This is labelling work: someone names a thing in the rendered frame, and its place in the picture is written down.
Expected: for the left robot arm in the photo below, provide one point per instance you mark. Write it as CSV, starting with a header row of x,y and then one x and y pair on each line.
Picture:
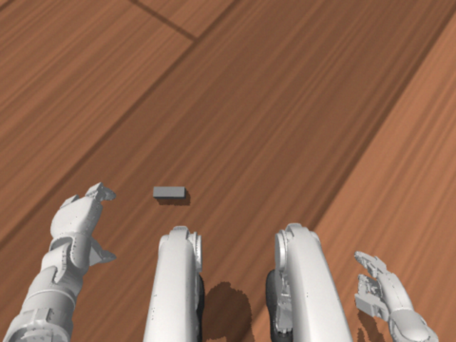
x,y
46,314

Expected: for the right robot foot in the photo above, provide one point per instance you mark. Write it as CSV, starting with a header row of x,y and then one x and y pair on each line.
x,y
271,302

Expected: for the left robot hand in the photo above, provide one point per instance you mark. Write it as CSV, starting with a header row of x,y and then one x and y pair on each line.
x,y
81,215

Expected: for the right robot arm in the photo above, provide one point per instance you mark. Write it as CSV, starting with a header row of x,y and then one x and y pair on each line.
x,y
409,326

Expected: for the small box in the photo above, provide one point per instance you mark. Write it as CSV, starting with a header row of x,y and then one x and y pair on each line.
x,y
169,193

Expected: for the right robot hand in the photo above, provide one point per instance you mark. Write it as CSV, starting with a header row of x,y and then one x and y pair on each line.
x,y
387,294

